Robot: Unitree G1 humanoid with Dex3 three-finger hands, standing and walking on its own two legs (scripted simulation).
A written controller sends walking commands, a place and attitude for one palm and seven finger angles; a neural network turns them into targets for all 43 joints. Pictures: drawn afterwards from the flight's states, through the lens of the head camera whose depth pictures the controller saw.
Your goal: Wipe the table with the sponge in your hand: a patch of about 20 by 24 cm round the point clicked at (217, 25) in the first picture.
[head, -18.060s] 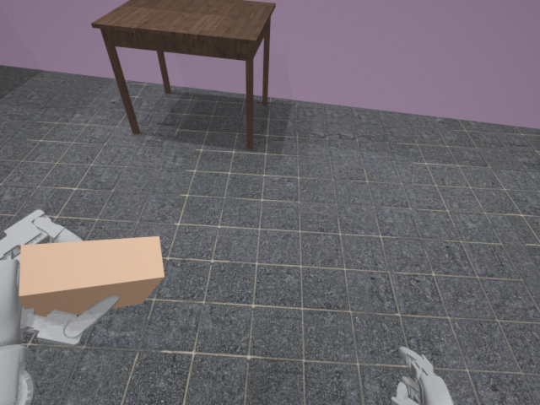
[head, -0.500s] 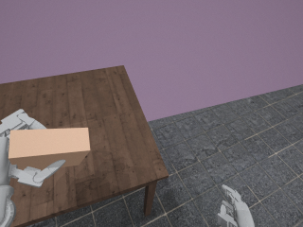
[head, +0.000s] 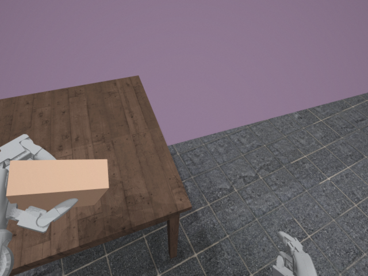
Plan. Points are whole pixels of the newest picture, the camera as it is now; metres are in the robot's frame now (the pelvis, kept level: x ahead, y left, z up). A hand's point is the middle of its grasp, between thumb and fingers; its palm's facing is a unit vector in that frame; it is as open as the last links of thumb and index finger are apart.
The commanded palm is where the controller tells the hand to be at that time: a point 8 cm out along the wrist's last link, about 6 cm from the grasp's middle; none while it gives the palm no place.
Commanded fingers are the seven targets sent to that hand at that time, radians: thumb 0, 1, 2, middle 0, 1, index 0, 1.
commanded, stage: shuffle to correct the standing spot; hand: left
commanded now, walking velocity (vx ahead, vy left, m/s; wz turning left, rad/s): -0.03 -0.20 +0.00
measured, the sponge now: (74, 186) +0.23 +0.20 +0.13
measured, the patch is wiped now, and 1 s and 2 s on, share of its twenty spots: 0.00 0.00 0.00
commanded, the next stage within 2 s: come to a stop and stand still in 0.58 s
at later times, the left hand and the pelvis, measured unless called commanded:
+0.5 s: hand (44, 186) +0.22 +0.23 +0.16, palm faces +0.32 -0.85 -0.41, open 9.1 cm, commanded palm +0.16 +0.27 +0.18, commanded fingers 0.00 0.10 1.30 -1.20 -1.60 -1.20 -1.60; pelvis +0.00 -0.01 +0.00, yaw +1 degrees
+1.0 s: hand (50, 191) +0.21 +0.23 +0.15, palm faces +0.16 -0.87 -0.47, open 9.1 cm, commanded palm +0.16 +0.29 +0.18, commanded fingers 0.00 0.10 1.30 -1.20 -1.60 -1.20 -1.60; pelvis -0.02 +0.02 +0.00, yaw -3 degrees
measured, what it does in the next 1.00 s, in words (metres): stands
